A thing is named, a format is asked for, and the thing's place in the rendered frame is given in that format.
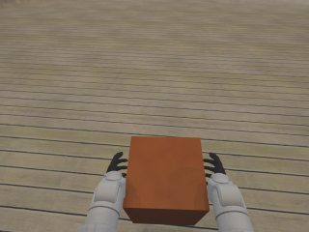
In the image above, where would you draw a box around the robot right forearm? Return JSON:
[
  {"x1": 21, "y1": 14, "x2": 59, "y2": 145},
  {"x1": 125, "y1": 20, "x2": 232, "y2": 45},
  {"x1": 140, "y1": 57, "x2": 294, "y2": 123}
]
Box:
[{"x1": 207, "y1": 173, "x2": 254, "y2": 232}]

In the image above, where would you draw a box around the robot left forearm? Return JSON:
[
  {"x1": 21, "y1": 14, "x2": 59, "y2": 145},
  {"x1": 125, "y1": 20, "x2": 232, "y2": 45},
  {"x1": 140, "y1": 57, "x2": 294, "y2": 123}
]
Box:
[{"x1": 78, "y1": 170, "x2": 126, "y2": 232}]

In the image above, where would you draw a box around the carton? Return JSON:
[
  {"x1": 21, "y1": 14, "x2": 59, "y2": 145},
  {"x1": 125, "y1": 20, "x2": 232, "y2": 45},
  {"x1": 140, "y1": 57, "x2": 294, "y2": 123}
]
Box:
[{"x1": 123, "y1": 136, "x2": 210, "y2": 226}]

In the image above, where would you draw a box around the robot left hand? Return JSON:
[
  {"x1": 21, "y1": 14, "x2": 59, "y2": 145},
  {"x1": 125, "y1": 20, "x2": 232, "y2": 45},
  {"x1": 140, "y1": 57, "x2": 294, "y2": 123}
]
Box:
[{"x1": 106, "y1": 152, "x2": 127, "y2": 177}]

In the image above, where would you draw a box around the robot right hand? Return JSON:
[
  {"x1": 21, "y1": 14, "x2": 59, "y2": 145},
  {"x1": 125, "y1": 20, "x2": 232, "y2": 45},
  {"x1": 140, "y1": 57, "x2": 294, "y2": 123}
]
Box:
[{"x1": 203, "y1": 152, "x2": 226, "y2": 185}]

